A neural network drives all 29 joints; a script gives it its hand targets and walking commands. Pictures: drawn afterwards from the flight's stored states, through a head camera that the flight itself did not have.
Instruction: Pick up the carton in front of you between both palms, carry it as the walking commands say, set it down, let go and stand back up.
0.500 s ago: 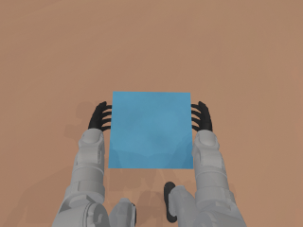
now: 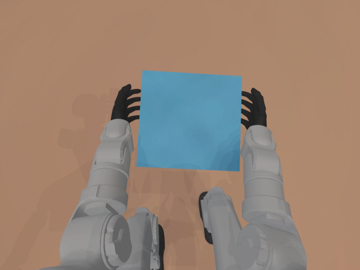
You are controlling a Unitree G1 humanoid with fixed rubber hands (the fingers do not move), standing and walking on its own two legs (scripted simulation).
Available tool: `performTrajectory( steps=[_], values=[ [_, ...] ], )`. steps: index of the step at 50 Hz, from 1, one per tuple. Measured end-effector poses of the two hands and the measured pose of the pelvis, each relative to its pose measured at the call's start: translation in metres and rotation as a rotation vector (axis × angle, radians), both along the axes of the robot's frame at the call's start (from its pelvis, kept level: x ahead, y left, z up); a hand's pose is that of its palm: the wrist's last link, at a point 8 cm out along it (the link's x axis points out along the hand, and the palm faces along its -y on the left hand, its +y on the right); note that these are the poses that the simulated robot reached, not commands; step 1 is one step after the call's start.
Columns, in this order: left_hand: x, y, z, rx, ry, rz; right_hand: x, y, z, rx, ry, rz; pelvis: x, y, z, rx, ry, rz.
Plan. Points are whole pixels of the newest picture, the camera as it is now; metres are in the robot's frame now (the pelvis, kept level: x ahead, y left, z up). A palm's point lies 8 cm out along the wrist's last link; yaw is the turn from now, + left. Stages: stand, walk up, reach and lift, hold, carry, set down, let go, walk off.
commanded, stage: set down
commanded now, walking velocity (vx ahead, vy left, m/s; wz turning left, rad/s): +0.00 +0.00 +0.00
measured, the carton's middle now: (186, 127) +0.44 -0.07 -0.17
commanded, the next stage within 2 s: none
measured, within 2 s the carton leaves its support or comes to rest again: rests again in 1.74 s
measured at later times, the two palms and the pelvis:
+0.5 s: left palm (143, 123) +0.49 +0.05 -0.23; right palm (242, 137) +0.41 -0.23 -0.23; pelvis -0.03 -0.01 -0.12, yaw +2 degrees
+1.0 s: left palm (157, 126) +0.52 +0.02 -0.37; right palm (244, 137) +0.43 -0.27 -0.33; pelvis -0.03 +0.00 -0.19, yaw -1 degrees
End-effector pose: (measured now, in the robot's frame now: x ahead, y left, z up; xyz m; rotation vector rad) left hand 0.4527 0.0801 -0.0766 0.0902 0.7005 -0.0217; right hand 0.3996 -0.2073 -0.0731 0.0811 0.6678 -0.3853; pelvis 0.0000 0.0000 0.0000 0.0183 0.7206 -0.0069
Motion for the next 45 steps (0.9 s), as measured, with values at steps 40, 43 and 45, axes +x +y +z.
performTrajectory(
  steps=[40, 43, 45],
  values=[
    [0.062, -0.046, -0.247, 0.047, 0.050, -0.223, 0.029, -0.043, -0.232, -0.012, 0.062, -0.080, -0.039, -0.006, -0.168, -0.018, 0.093, 0.030],
    [0.065, -0.052, -0.264, 0.040, 0.059, -0.250, 0.031, -0.050, -0.242, -0.013, 0.072, -0.079, -0.038, -0.004, -0.176, -0.026, 0.094, 0.025],
    [0.066, -0.055, -0.274, 0.039, 0.065, -0.266, 0.032, -0.053, -0.248, -0.014, 0.080, -0.074, -0.037, -0.002, -0.181, -0.029, 0.095, 0.021]
  ],
)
